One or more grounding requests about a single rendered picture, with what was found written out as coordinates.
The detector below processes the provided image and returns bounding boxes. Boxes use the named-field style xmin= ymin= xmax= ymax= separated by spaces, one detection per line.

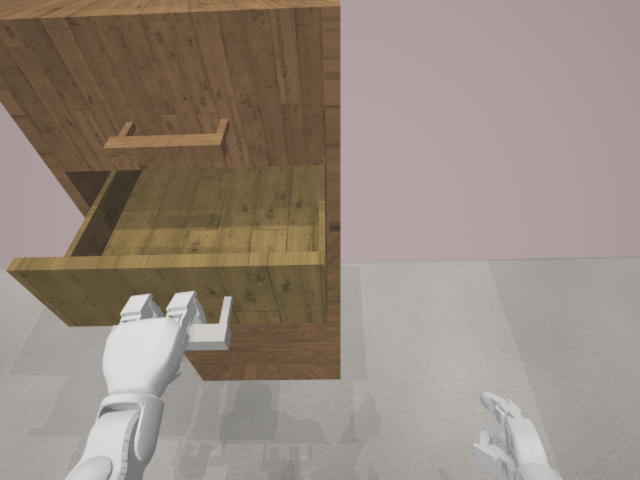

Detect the drawer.
xmin=6 ymin=165 xmax=327 ymax=327

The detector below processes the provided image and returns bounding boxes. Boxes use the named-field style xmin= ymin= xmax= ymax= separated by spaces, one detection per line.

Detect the left robot forearm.
xmin=65 ymin=391 xmax=164 ymax=480

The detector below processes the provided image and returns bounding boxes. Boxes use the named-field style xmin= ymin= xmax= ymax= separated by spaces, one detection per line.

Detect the cabinet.
xmin=0 ymin=0 xmax=341 ymax=381

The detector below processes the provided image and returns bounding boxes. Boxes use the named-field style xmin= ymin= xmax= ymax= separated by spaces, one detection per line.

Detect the right robot hand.
xmin=473 ymin=391 xmax=552 ymax=480

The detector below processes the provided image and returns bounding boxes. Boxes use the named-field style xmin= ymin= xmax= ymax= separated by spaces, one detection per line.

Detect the handle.
xmin=110 ymin=296 xmax=233 ymax=350
xmin=103 ymin=133 xmax=228 ymax=164

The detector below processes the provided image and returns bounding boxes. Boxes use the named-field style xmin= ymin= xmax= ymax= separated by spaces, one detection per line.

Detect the left robot hand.
xmin=102 ymin=291 xmax=206 ymax=398

